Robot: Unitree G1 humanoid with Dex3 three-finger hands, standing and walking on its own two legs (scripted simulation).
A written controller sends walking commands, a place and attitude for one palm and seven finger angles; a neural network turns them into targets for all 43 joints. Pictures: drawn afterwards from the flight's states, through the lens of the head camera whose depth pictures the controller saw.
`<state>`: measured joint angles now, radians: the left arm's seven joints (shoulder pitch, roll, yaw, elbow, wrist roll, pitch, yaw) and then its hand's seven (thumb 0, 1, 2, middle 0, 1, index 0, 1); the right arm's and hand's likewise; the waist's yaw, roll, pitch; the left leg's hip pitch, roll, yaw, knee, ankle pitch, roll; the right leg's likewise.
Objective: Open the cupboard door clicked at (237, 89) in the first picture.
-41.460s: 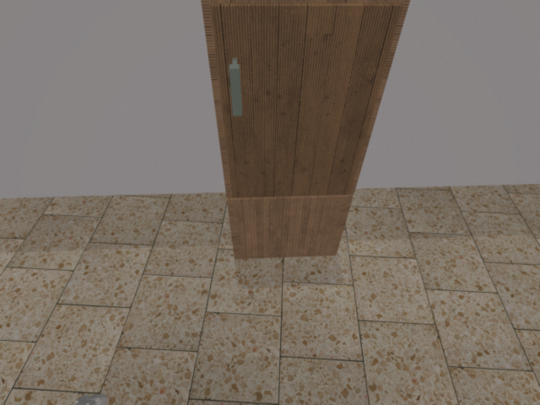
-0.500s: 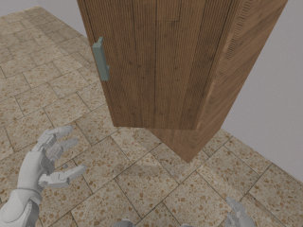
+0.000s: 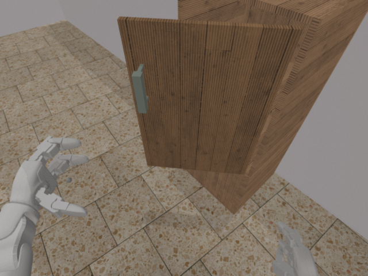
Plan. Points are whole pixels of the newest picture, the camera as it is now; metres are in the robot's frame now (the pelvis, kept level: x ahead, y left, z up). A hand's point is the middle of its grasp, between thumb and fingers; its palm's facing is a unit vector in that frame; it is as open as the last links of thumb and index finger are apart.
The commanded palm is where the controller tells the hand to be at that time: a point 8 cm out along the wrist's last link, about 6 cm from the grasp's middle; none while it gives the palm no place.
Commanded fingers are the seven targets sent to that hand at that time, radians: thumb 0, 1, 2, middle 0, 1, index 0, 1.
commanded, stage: raise the hand with hooked fingers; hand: left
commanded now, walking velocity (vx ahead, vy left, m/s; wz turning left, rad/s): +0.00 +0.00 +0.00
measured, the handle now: (142, 88) +0.56 +0.17 +0.10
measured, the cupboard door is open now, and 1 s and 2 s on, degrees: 42 42 42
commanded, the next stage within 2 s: move the hooked fingers beside the handle in 0.78 s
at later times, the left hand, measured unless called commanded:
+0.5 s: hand (63, 157) +0.30 +0.26 +0.13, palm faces +0.01 -1.00 -0.03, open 13.9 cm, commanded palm +0.26 +0.31 +0.13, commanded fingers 0.00 -0.50 0.30 -0.30 -1.20 -0.30 -1.20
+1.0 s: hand (67, 156) +0.30 +0.26 +0.13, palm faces +0.04 -1.00 -0.03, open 13.9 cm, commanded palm +0.28 +0.30 +0.13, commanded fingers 0.00 -0.50 0.30 -0.30 -1.20 -0.30 -1.20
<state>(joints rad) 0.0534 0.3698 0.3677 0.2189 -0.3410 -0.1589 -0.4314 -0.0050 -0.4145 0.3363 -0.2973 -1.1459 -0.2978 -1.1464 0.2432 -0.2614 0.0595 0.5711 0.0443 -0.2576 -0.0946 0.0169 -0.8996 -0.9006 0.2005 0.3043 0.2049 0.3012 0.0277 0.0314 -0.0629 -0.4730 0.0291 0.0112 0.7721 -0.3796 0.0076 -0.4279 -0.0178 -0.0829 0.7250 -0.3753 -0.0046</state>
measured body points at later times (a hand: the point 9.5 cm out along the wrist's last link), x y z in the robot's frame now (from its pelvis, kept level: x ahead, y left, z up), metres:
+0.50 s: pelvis +0.00 -0.01 +0.01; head +0.01 -0.02 +0.46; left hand +0.29 +0.32 +0.13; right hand +0.15 -0.26 -0.07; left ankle +0.01 +0.11 -0.71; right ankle +0.00 -0.12 -0.71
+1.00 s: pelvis +0.00 -0.01 +0.01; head +0.01 -0.03 +0.46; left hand +0.29 +0.31 +0.13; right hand +0.16 -0.26 -0.07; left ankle +0.01 +0.11 -0.71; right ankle +0.00 -0.12 -0.71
